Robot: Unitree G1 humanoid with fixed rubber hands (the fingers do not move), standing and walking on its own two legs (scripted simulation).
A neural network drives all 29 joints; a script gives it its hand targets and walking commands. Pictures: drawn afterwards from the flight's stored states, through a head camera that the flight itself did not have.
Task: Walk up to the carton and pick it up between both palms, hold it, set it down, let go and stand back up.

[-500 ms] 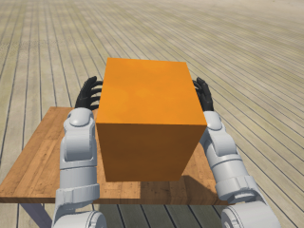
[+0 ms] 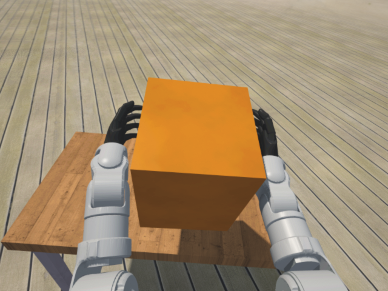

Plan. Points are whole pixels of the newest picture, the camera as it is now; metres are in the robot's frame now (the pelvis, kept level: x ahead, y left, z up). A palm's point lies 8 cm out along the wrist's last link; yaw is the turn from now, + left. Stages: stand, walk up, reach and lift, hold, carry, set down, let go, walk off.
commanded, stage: set down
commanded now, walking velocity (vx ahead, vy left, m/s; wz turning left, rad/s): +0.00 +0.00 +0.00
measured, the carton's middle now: (191, 160) +0.37 +0.01 +0.12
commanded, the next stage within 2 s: none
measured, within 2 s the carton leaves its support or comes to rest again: neither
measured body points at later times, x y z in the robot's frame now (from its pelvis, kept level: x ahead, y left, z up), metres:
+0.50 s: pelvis +0.01 +0.00 +0.00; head +0.00 +0.03 +0.45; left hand +0.39 +0.15 +0.13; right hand +0.39 -0.14 +0.14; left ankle +0.02 +0.12 -0.75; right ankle -0.02 -0.12 -0.75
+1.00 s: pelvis +0.01 +0.00 +0.00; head +0.01 +0.03 +0.45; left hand +0.40 +0.14 +0.10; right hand +0.39 -0.15 +0.11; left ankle +0.02 +0.12 -0.75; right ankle -0.02 -0.12 -0.75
